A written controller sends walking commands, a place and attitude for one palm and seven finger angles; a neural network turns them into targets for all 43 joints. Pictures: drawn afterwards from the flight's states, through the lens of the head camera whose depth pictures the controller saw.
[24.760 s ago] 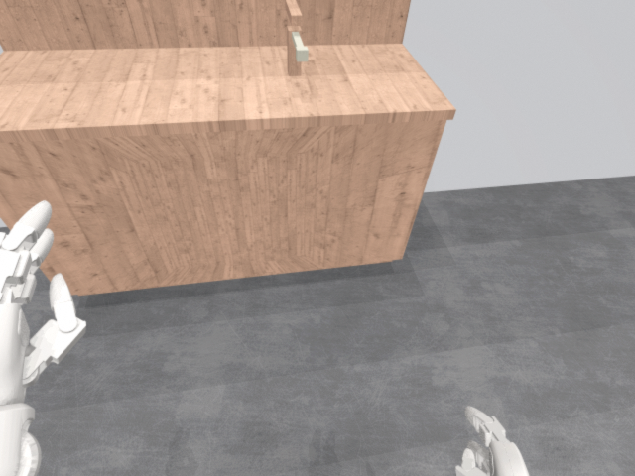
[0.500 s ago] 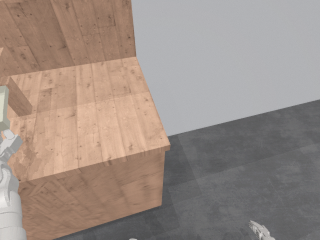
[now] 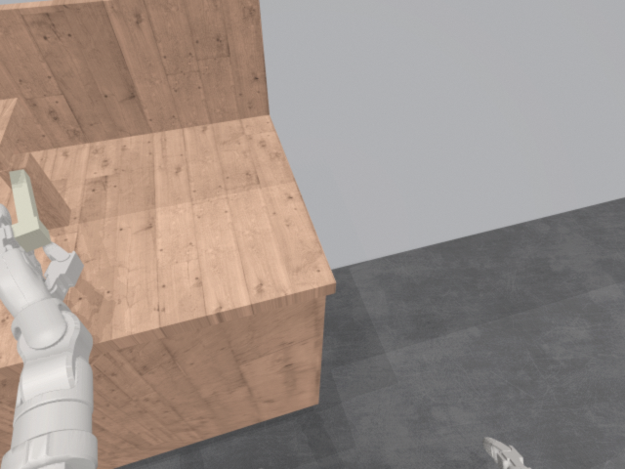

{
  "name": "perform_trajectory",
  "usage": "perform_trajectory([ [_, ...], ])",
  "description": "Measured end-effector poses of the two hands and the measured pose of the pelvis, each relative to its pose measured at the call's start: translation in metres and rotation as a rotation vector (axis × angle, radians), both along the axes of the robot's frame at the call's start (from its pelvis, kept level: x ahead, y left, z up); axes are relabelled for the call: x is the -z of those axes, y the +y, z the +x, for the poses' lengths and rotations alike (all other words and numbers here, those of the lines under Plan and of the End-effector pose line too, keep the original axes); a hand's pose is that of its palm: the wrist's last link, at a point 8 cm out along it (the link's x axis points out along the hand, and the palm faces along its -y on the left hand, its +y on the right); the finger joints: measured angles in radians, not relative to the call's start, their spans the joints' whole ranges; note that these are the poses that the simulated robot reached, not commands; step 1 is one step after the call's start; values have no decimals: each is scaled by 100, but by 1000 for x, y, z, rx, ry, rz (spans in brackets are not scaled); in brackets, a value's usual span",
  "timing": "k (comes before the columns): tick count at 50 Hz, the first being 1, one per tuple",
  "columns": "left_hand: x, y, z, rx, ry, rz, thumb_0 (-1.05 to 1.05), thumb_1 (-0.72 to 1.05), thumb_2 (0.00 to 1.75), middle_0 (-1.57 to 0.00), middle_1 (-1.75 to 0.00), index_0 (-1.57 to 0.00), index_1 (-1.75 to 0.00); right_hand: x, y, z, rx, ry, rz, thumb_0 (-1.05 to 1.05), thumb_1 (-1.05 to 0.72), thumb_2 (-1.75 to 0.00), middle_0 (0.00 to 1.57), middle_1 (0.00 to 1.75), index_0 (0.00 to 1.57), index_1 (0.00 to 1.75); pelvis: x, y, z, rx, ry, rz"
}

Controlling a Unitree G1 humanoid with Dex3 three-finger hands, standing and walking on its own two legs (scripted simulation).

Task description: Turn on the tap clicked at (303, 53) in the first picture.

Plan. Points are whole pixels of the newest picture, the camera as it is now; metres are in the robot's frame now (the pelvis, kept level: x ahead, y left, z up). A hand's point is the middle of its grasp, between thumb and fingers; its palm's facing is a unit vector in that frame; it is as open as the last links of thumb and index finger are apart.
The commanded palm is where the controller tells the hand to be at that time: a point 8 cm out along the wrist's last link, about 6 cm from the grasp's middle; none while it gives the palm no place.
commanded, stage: push the lever round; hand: left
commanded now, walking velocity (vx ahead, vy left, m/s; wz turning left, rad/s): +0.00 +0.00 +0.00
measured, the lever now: (31, 234) +0.36 +0.37 +0.11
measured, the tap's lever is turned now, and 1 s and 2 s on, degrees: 16 42 83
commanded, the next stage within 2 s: lift the hand up off the lever in 1.68 s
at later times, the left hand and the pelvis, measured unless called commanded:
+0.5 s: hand (108, 243) +0.36 +0.29 +0.09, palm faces +0.78 -0.63 -0.06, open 8.0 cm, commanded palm +0.32 +0.30 +0.09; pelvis +0.00 +0.00 +0.00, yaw +1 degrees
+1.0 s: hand (132, 223) +0.40 +0.26 +0.10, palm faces +0.84 -0.54 -0.07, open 8.1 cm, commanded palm +0.35 +0.28 +0.09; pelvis +0.00 -0.01 +0.00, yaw +1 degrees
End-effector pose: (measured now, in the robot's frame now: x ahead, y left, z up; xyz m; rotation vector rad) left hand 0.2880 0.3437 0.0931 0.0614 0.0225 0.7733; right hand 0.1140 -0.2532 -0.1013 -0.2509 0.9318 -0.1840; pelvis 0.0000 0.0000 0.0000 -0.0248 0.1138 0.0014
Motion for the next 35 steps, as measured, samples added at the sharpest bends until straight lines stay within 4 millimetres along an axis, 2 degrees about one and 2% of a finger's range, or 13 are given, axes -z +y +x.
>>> perform_trajectory([
  [7,-1,-19,9,-18,-11,-2,6,90,89,-15,-15,-12,-15,-1,6,6,-8,-18,17,1,-90,-90,20,30,20,30,0,2,1,3,-2,2],
  [20,-3,-32,13,-103,-1,-3,5,89,89,-15,-15,-14,-15,-1,9,13,-23,-19,26,1,-90,-90,20,30,20,30,0,1,0,-3,-11,2],
  [35,-6,-56,37,-164,19,-16,3,89,90,-15,-15,-12,-14,6,3,1,-5,34,36,1,-90,-90,20,30,20,30,1,-5,0,-5,8,4],
])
